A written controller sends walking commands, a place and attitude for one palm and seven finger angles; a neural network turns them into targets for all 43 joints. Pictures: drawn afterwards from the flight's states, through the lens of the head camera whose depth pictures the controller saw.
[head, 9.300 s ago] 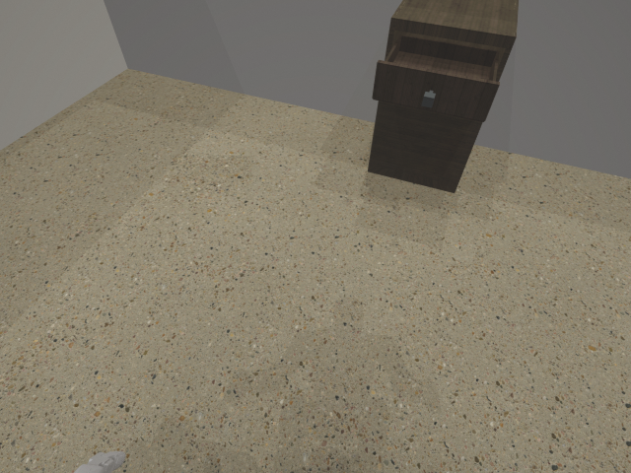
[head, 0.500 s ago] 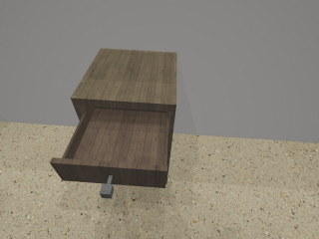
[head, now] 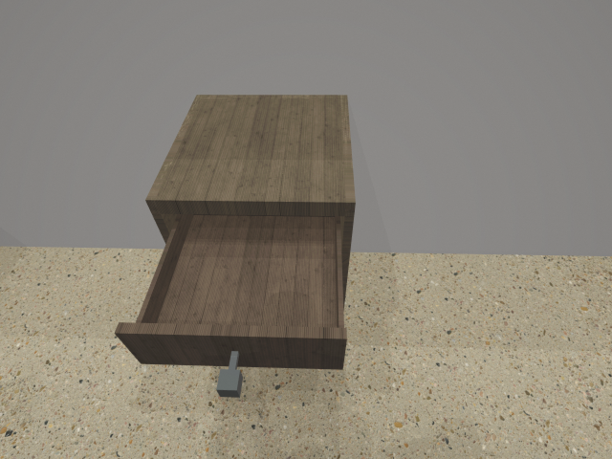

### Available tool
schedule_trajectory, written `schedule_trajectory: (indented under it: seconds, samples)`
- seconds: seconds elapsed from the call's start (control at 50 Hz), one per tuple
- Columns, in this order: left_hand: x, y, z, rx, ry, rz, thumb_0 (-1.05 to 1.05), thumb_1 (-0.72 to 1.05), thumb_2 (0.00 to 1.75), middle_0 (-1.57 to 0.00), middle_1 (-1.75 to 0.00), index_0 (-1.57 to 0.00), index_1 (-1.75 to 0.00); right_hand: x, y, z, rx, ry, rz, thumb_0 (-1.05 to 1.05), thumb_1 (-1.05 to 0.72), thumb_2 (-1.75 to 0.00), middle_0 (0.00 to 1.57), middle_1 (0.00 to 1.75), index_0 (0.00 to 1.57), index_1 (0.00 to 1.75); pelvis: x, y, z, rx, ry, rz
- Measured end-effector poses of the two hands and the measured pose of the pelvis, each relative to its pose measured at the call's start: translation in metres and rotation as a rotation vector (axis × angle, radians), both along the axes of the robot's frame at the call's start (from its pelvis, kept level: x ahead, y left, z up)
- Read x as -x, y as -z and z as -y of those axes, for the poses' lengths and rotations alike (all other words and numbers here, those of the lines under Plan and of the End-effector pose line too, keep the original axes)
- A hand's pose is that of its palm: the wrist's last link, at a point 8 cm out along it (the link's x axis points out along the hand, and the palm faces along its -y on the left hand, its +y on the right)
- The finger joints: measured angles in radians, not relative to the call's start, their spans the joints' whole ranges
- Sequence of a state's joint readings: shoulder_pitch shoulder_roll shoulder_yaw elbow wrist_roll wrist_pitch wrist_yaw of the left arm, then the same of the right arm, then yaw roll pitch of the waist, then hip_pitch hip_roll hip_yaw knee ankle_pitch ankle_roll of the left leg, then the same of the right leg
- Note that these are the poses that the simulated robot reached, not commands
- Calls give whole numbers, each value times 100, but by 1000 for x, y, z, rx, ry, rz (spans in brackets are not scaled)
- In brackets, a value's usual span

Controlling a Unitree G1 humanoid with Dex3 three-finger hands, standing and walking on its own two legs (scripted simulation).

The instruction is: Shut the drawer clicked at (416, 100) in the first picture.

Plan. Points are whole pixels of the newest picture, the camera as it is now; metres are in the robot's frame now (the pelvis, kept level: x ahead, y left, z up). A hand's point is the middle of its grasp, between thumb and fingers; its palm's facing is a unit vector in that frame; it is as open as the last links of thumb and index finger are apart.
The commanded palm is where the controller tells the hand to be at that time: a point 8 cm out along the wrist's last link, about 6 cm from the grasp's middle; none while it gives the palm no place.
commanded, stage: come to a stop and stand still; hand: left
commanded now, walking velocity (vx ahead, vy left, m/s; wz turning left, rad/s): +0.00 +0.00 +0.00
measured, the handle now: (231, 372) +0.29 +0.15 -0.16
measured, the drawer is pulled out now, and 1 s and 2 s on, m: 0.28 0.28 0.28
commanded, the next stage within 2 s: look again from close up in 0.46 s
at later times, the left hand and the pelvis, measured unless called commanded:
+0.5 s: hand out of the picture +0.01 +0.15 -0.17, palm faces +0.02 -0.98 -0.20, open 7.3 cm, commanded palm none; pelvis +0.02 -0.02 +0.00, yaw +0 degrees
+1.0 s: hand out of the picture -0.01 +0.12 -0.17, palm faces +0.01 -0.98 -0.18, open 7.3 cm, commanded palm none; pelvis +0.01 -0.04 +0.00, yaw -1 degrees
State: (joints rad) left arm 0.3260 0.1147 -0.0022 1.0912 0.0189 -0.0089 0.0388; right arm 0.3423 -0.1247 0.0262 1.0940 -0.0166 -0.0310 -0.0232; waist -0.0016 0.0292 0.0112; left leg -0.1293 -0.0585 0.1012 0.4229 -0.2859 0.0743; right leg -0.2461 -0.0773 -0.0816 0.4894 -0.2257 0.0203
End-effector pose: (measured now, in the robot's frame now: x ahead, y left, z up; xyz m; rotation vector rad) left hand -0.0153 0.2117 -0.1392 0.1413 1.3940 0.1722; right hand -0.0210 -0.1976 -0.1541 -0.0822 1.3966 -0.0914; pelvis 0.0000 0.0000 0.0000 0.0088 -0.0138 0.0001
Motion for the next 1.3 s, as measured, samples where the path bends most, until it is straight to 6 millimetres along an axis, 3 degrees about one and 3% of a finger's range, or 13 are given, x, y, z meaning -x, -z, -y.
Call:
schedule_trajectory:
  seconds: [0.18,0.36,0.64,1.16,1.22,1.3]
  samples:
    - [-6,4,12,26,1,-32,1,92,90,-20,-30,-20,-29,-24,-4,21,51,-6,10,0,-91,-90,20,30,19,30,-13,0,4,4,6,9]
    - [-16,3,15,18,7,-26,1,92,90,-20,-30,-20,-29,-31,-4,26,50,-7,1,0,-91,-90,20,30,19,30,-20,-1,11,5,5,14]
    - [-24,-2,20,-10,19,-6,1,92,90,-20,-30,-20,-29,-14,-2,27,11,6,-44,0,-91,-90,20,30,19,30,-19,-3,24,0,6,14]
    - [2,0,56,20,19,-39,1,92,90,-20,-30,-20,-29,12,-3,46,1,26,-82,0,-91,-90,20,30,19,30,-6,-3,48,1,11,6]
    - [-25,-24,36,-62,-32,153,7,98,90,-21,-31,-22,-30,-8,-8,59,48,30,91,1,-91,-90,20,30,20,30,-3,0,49,-3,17,2]
    - [-98,-79,26,-105,-24,609,7,99,90,-24,-34,-24,-33,-57,-18,92,133,1,380,3,-93,-90,21,30,20,30,5,7,46,-4,-21,-24]
